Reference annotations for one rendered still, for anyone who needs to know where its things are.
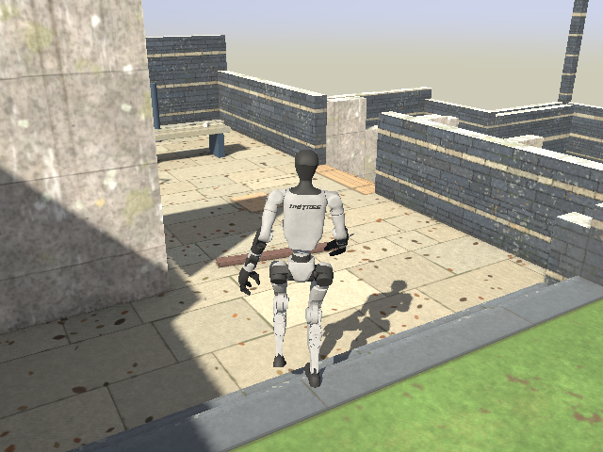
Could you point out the left robot thigh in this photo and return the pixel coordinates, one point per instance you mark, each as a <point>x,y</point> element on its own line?
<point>278,273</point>

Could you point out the robot right hand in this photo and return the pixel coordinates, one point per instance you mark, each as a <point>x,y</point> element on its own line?
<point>332,245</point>

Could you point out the robot left hand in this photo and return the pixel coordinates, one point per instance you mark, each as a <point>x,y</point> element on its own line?
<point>243,280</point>

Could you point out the right robot upper arm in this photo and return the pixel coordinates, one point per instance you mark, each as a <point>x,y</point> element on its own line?
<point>337,212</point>

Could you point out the robot thigh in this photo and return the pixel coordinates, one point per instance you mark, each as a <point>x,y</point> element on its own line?
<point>323,278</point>
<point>278,273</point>

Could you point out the right robot thigh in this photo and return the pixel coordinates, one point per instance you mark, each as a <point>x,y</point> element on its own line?
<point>323,278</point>

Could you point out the left robot upper arm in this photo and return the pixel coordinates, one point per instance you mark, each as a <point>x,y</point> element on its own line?
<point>274,198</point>

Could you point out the robot left forearm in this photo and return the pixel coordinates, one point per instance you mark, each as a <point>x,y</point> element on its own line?
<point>255,253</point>

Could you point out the robot right forearm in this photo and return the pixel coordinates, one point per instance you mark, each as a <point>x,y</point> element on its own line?
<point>344,242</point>

